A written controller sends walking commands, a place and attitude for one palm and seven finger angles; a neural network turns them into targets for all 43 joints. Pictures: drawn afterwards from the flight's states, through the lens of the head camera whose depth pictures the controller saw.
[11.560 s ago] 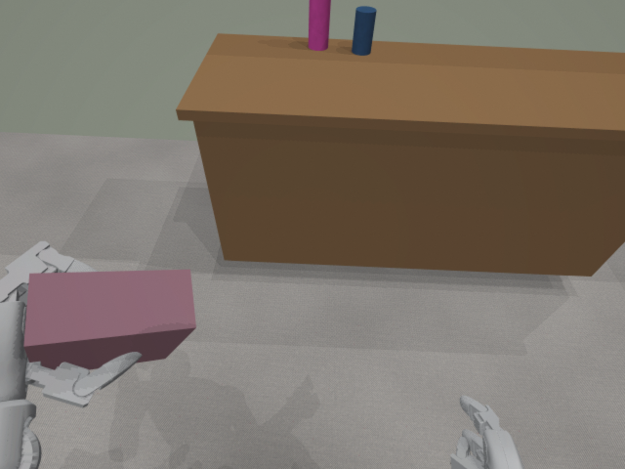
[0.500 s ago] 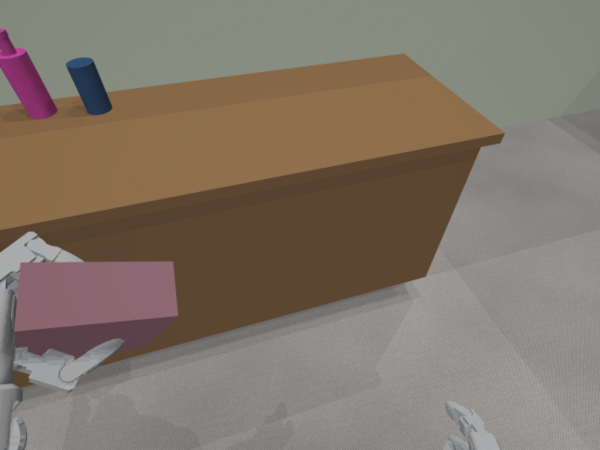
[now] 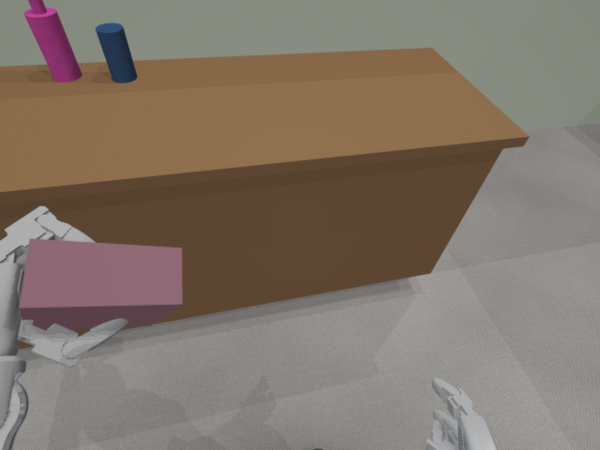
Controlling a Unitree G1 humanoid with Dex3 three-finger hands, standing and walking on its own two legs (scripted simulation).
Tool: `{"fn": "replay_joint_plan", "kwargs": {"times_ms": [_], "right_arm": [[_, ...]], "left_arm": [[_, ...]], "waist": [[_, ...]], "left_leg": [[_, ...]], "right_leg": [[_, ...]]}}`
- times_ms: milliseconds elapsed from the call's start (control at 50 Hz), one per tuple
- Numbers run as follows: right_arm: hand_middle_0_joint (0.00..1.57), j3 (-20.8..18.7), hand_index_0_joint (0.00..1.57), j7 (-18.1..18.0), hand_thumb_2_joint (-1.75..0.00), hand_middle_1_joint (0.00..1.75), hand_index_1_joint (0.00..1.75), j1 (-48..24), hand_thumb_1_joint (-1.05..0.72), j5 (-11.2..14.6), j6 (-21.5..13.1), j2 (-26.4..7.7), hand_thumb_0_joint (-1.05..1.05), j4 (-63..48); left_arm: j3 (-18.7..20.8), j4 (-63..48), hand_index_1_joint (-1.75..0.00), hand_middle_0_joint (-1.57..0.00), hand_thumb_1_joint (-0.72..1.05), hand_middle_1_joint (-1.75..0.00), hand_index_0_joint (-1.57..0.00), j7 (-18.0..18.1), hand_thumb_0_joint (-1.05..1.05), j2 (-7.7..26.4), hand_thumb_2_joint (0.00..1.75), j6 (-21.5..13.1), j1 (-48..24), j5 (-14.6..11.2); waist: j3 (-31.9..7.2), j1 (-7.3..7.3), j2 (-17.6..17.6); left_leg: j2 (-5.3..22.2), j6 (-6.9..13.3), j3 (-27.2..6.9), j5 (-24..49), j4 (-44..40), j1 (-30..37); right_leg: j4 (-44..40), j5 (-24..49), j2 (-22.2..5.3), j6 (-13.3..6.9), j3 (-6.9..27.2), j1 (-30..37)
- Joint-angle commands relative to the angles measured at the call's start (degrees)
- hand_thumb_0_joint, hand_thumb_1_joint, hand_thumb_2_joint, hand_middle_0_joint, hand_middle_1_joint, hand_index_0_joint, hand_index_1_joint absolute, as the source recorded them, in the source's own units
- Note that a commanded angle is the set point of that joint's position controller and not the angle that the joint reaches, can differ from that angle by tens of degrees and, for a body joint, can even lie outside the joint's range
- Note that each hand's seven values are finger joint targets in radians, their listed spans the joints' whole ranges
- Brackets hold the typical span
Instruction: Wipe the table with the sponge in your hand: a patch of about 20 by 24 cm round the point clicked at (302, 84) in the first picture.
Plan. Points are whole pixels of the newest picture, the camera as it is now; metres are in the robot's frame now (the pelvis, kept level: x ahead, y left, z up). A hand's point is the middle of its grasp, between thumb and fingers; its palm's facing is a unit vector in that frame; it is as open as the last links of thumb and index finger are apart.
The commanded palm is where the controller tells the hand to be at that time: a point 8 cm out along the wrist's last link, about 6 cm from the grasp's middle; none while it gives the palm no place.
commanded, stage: shuffle to correct the standing spot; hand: left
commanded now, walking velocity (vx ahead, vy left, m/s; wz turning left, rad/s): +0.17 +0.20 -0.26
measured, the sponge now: (124, 291) +0.23 +0.22 +0.13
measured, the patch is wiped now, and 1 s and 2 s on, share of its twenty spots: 0.00 0.00 0.00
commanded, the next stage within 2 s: none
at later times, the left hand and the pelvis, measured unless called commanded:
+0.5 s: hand (48, 252) +0.25 +0.30 +0.16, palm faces +0.35 -0.86 -0.38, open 10.1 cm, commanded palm +0.20 +0.34 +0.18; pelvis +0.03 +0.07 -0.01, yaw -3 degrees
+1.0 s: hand (48, 176) +0.36 +0.36 +0.17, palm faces +0.22 -0.84 -0.49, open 10.1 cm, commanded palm +0.31 +0.41 +0.18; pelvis +0.11 +0.16 -0.02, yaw -7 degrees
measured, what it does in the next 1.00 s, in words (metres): steps to the left: left foot, then right foot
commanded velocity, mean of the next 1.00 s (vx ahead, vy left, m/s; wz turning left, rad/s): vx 0.16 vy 0.20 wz -0.14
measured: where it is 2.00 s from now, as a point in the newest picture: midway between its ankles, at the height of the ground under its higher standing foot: (181, 443)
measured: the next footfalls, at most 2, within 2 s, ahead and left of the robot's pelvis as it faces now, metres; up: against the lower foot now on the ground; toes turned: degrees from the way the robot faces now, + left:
left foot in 0.44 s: +0.09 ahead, +0.18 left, +0.00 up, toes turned -1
right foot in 0.68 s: +0.13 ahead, +0.00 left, +0.00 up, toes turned -12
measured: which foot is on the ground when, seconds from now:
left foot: down 0.00-0.26, up 0.28-0.42, down 0.44-0.68, up 0.70-0.94, down 0.96-1.00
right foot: down 0.00-0.44, up 0.46-0.66, down 0.68-1.00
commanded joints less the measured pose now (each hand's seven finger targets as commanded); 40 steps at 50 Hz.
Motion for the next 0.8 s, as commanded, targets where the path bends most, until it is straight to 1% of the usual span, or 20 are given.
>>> {"fn": "replay_joint_plan", "kwargs": {"times_ms": [0, 60, 120, 180, 220, 260, 280, 360, 400, 420, 440, 460, 500, 580, 620, 640, 660, 680, 740, 780], "right_arm": [[0.2, -4.0, 0.2, 0.0, -0.9, 0.3, 0.3, -4.8, -0.9, -0.8, -3.8, -7.5, 0.0, -9.0], [0.2, -4.1, 0.2, 0.4, -0.9, 0.3, 0.3, -5.1, -0.9, -0.9, -3.6, -7.9, 0.0, -8.9], [0.2, -4.1, 0.2, 0.3, -0.9, 0.3, 0.3, -8.0, -0.9, 0.1, -3.4, -8.1, 0.0, -9.4], [0.2, -4.3, 0.2, 0.3, -0.9, 0.3, 0.3, -7.4, -0.9, 0.2, -1.7, -7.3, 0.0, -9.7], [0.2, -4.9, 0.2, 0.5, -0.9, 0.3, 0.3, -6.5, -0.9, 0.1, -1.1, -7.7, 0.0, -10.7], [0.2, -4.5, 0.2, 0.8, -0.9, 0.3, 0.3, -7.6, -0.9, -0.4, -0.8, -8.2, 0.0, -10.4], [0.2, -4.5, 0.2, 0.8, -0.9, 0.3, 0.3, -6.4, -0.9, -0.8, -1.1, -8.1, 0.0, -10.0], [0.2, -3.4, 0.2, 1.0, -0.9, 0.3, 0.3, -5.0, -0.9, -0.8, -2.0, -6.2, 0.0, -8.5], [0.2, -3.6, 0.2, 0.0, -0.9, 0.3, 0.3, -3.9, -0.9, -0.9, -3.6, -7.2, 0.0, -7.3], [0.2, -4.2, 0.2, -0.3, -0.9, 0.3, 0.3, -4.2, -0.9, -0.8, -4.8, -9.4, 0.0, -7.9], [0.2, -4.1, 0.2, -0.1, -0.9, 0.3, 0.3, -5.4, -0.9, -0.7, -4.9, -8.0, 0.0, -8.2], [0.2, -4.7, 0.2, 0.1, -0.9, 0.3, 0.3, -4.9, -0.9, -0.5, -4.9, -7.2, 0.0, -8.2], [0.2, -5.0, 0.2, 0.6, -0.9, 0.3, 0.3, -4.5, -0.9, -0.5, -4.1, -8.3, 0.0, -8.0], [0.2, -4.2, 0.2, 1.1, -0.9, 0.3, 0.3, -6.4, -0.9, 0.4, -2.5, -8.7, 0.0, -8.5], [0.2, -4.0, 0.2, 1.1, -0.9, 0.3, 0.3, -7.1, -0.9, 0.4, -1.3, -8.8, 0.0, -9.0], [0.2, -4.1, 0.2, 1.2, -0.9, 0.3, 0.3, -6.6, -0.9, 0.5, -0.5, -7.9, 0.0, -9.0], [0.2, -4.7, 0.2, 1.4, -0.9, 0.3, 0.3, -6.7, -0.9, 0.3, 0.0, -7.6, 0.0, -9.9], [0.2, -4.9, 0.2, 1.5, -0.9, 0.3, 0.3, -6.7, -0.9, -0.6, 0.6, -8.7, 0.0, -8.9], [0.2, -5.2, 0.2, 2.6, -0.9, 0.3, 0.3, -7.0, -0.9, 0.1, 2.5, -8.2, 0.0, -8.2], [0.2, -4.3, 0.2, 2.4, -0.9, 0.3, 0.3, -7.0, -0.9, -0.1, 3.1, -6.7, 0.0, -7.8]], "left_arm": [[5.0, -19.4, -1.6, -1.2, 0.1, -1.6, -1.2, 1.2, 0.0, 9.1, 1.3, -5.1, -10.8, -1.1], [4.5, -21.6, -1.6, -1.2, 0.1, -1.6, -1.2, 1.1, 0.0, 8.5, 1.3, -4.4, -10.0, -1.1], [8.1, -20.1, -1.6, -1.2, 0.1, -1.6, -1.2, 1.5, 0.0, 10.1, 1.3, -3.4, -7.0, -1.5], [9.3, -13.0, -1.6, -1.2, 0.1, -1.6, -1.2, 1.1, 0.0, 9.4, 1.3, -2.7, -3.3, -1.5], [9.1, -11.8, -1.6, -1.2, 0.1, -1.6, -1.2, 0.9, 0.0, 10.0, 1.3, -2.9, -2.5, -1.6], [8.6, -15.5, -1.6, -1.2, 0.1, -1.6, -1.2, 0.9, 0.0, 10.3, 1.3, -3.5, -5.7, -1.8], [8.0, -17.2, -1.6, -1.2, 0.1, -1.6, -1.2, 1.2, 0.0, 10.0, 1.3, -3.8, -7.5, -1.4], [6.9, -23.7, -1.6, -1.2, 0.1, -1.6, -1.2, 1.9, 0.0, 8.7, 1.3, -4.8, -6.9, -1.4], [6.5, -27.6, -1.6, -1.2, 0.1, -1.6, -1.2, 2.4, 0.0, 8.9, 1.3, -5.9, -8.4, -1.5], [6.4, -30.4, -1.6, -1.2, 0.1, -1.6, -1.2, 2.8, 0.0, 8.7, 1.3, -6.4, -9.5, -1.8], [6.8, -30.1, -1.6, -1.2, 0.1, -1.6, -1.2, 3.3, 0.0, 9.9, 1.3, -6.3, -9.8, -0.2], [7.8, -27.3, -1.6, -1.2, 0.1, -1.6, -1.2, 3.3, 0.0, 10.5, 1.3, -6.1, -8.5, 0.2], [7.8, -24.4, -1.6, -1.2, 0.1, -1.6, -1.2, 3.2, 0.0, 9.4, 1.3, -4.3, -4.1, -0.3], [8.2, -20.3, -1.6, -1.2, 0.1, -1.6, -1.2, 3.6, 0.0, 8.8, 1.3, -2.5, -1.1, -0.5], [8.9, -16.7, -1.6, -1.2, 0.1, -1.6, -1.2, 3.7, 0.0, 8.8, 1.3, -2.1, 2.5, -0.8], [10.2, -15.9, -1.6, -1.2, 0.1, -1.6, -1.2, 3.9, 0.0, 10.6, 1.3, -2.1, 3.5, -0.7], [11.6, -15.2, -1.6, -1.2, 0.1, -1.6, -1.2, 4.0, 0.0, 11.7, 1.3, -2.4, 3.7, -1.1], [12.5, -14.5, -1.6, -1.2, 0.1, -1.6, -1.2, 4.0, 0.0, 11.5, 1.3, -2.7, 3.1, -1.7], [12.7, -17.9, -1.6, -1.2, 0.1, -1.6, -1.2, 3.6, 0.0, 10.7, 1.3, -3.9, 5.8, -1.8], [13.2, -21.2, -1.6, -1.2, 0.1, -1.6, -1.2, 3.6, 0.0, 11.2, 1.3, -5.0, 6.4, -1.4]], "waist": [[-9.8, -0.87, 4.0], [-11.0, -1.71, 7.2], [-8.7, -0.54, 14.3], [-5.4, 0.11, 6.8], [-1.1, -0.1, -3.4], [-2.5, -0.77, -11.4], [-2.3, -1.88, -9.6], [-9.0, -2.46, -1.6], [-13.0, -3.34, 11.2], [-12.1, -3.42, 26.1], [-12.2, -2.66, 26.1], [-12.3, -2.64, 16.9], [-11.7, -2.9, 12.8], [-9.5, -2.41, 11.0], [-10.3, -1.5, 8.7], [-13.0, -1.31, -0.3], [-13.9, -1.49, -11.2], [-10.5, -1.78, -7.9], [-7.0, -2.01, -1.1], [-8.4, -2.67, -2.8]], "left_leg": [[-0.8, 1.2, 0.1, -12.9, -2.1, -4.8], [0.6, 1.4, -2.2, -17.9, -6.1, -5.3], [8.2, 3.0, -8.7, -26.3, -17.9, -17.5], [8.6, 3.1, -6.6, -27.2, -13.6, -26.7], [1.6, 0.9, -0.8, -20.7, 4.3, -24.6], [0.3, -0.9, -2.0, -9.9, 28.1, -21.4], [1.9, -1.3, -4.7, -6.7, 30.5, -22.6], [3.8, -0.2, -2.9, -4.3, 5.6, -0.3], [1.4, -0.2, -1.1, -2.3, -10.0, 10.9], [12.7, 3.0, -16.6, -1.7, -16.7, 16.3], [18.1, 7.7, -20.8, 7.5, -15.5, 15.3], [17.5, 9.1, -17.1, 15.4, -13.4, 14.7], [16.4, 9.5, -13.3, 19.5, -10.3, 10.0], [11.8, 4.4, -2.8, 20.1, -6.4, -1.4], [8.7, 2.5, 0.8, 14.8, 2.7, -11.0], [5.4, 1.1, 3.2, 10.2, 15.9, -19.4], [0.9, -0.9, 3.4, -5.1, 31.3, -30.4], [3.8, -1.9, -4.5, -7.9, 39.8, -32.7], [9.3, -2.6, -11.1, -2.9, 39.2, -30.2], [9.8, -2.2, -7.5, 0.1, 28.6, -22.3]], "right_leg": [[-11.7, -25.3, -8.6, 1.1, 16.5, 6.4], [-4.5, -23.0, -5.8, 0.4, 11.9, 6.9], [16.2, -10.9, -0.5, 2.0, 3.2, 14.0], [13.0, -8.4, -1.9, 1.1, 2.6, 19.2], [-3.9, -21.8, -8.7, -4.4, 17.2, 10.0], [-19.9, -36.5, -23.3, -11.7, 44.0, 0.2], [-20.5, -35.7, -23.5, -12.4, 44.4, 0.2], [-9.7, -23.5, -15.7, -7.4, 24.0, -10.5], [6.4, -17.2, -5.9, -3.1, 12.5, -9.3], [23.7, -14.9, -0.2, -0.1, 5.2, -18.0], [33.6, -18.5, -0.6, 0.7, 2.3, -21.3], [35.4, -15.6, -1.8, 0.4, 2.7, -20.8], [30.3, -12.9, -4.1, 0.6, 2.1, -15.8], [10.0, -2.3, -1.9, 0.6, -4.9, 3.2], [0.5, 4.0, -3.2, -0.6, -3.3, 17.5], [-2.1, 4.4, -10.6, -4.0, 7.9, 26.1], [-7.2, 8.9, -24.1, -10.9, 30.0, 29.6], [-11.0, 5.8, -30.6, -14.1, 36.5, 22.9], [-9.4, 6.9, -26.9, -12.1, 26.2, 10.4], [-8.4, 9.5, -22.4, -9.0, 15.3, 4.1]]}}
